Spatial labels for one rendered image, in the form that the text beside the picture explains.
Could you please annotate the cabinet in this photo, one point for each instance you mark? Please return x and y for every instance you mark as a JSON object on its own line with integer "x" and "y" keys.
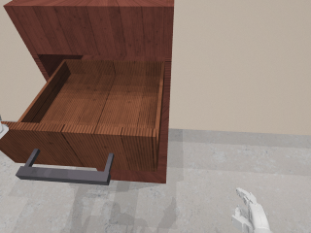
{"x": 121, "y": 30}

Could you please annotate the drawer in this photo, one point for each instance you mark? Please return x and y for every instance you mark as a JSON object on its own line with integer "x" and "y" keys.
{"x": 89, "y": 108}

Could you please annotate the right robot hand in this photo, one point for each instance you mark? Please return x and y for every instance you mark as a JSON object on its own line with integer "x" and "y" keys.
{"x": 247, "y": 220}

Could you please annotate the handle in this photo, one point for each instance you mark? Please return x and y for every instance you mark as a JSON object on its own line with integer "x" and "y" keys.
{"x": 58, "y": 175}

